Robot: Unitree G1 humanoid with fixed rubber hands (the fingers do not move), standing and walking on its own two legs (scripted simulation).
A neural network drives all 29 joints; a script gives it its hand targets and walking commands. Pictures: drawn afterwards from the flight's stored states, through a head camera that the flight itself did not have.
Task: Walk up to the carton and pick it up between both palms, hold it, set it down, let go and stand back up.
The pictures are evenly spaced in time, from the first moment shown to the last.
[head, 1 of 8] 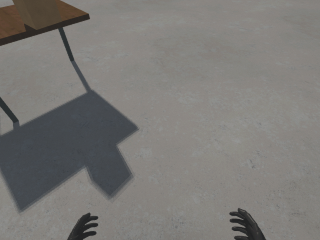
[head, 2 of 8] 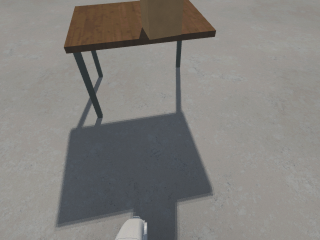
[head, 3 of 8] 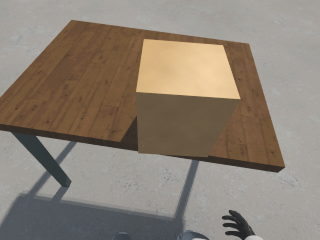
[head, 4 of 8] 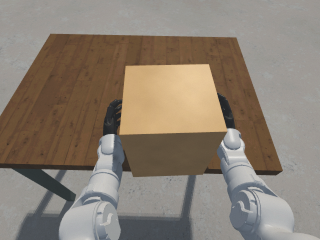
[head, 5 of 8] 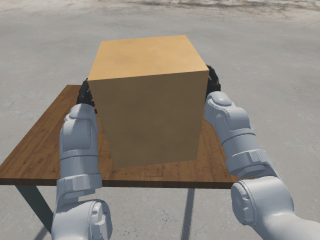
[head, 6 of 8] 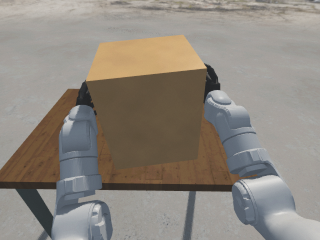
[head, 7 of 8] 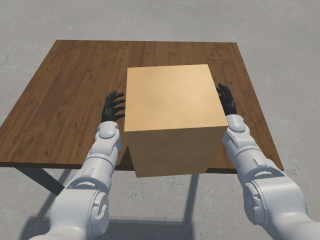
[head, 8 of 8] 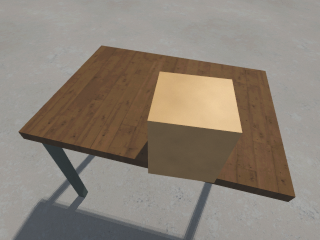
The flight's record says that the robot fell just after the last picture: no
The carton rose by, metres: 0.21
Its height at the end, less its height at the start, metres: +0.00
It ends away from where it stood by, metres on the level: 0.01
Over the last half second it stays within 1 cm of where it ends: yes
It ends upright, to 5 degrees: yes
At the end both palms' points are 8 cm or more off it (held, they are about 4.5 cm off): yes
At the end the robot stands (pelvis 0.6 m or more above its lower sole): yes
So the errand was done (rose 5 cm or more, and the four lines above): yes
